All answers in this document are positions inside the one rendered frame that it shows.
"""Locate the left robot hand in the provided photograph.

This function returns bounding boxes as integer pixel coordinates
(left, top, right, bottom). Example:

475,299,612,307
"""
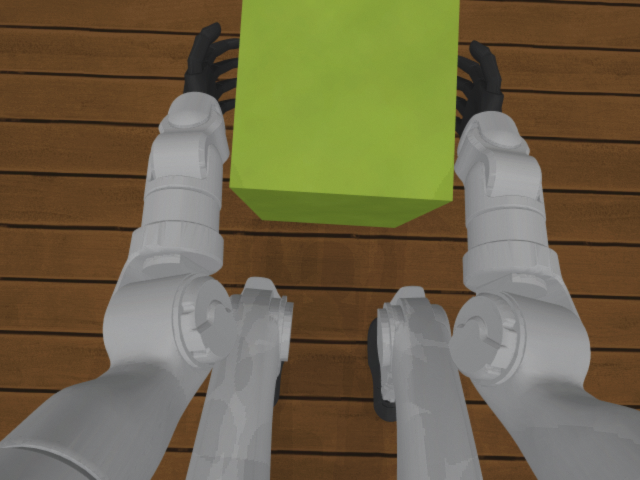
183,22,240,114

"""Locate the right robot hand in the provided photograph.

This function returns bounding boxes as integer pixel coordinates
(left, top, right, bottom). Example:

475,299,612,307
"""
455,40,504,138

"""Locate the right robot upper arm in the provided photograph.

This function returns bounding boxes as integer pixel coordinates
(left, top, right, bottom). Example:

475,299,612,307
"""
449,290,640,480

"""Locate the robot left forearm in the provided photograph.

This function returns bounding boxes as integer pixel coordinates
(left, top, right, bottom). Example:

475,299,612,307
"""
103,92,230,348

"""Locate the carton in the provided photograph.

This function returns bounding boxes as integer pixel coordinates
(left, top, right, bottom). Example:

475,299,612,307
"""
229,0,460,228

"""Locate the left robot upper arm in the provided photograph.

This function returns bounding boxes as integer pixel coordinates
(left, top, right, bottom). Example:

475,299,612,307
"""
0,272,238,480

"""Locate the right robot foot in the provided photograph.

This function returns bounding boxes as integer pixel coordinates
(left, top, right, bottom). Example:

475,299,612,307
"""
367,318,396,422

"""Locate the left robot shin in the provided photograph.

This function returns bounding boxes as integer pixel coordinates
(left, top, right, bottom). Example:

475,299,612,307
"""
229,277,281,379

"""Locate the robot right forearm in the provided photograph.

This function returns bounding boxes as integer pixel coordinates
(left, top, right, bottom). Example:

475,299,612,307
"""
454,111,582,322

